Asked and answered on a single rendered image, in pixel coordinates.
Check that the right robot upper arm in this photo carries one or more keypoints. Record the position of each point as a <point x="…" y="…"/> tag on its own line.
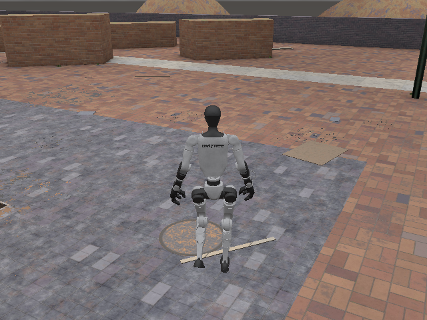
<point x="237" y="150"/>

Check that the left robot upper arm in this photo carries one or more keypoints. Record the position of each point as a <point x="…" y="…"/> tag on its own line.
<point x="188" y="152"/>

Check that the right robot hand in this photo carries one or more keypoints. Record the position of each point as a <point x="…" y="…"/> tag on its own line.
<point x="245" y="190"/>

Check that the robot left foot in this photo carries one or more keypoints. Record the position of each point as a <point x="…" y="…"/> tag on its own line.
<point x="199" y="263"/>

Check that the left robot hand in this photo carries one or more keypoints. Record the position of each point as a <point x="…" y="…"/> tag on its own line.
<point x="174" y="194"/>

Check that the robot left forearm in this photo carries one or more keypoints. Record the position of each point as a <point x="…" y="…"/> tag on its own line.
<point x="179" y="178"/>

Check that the robot torso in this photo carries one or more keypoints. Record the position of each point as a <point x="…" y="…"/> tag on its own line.
<point x="213" y="160"/>

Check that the robot right forearm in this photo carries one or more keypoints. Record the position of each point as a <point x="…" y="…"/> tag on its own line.
<point x="246" y="177"/>

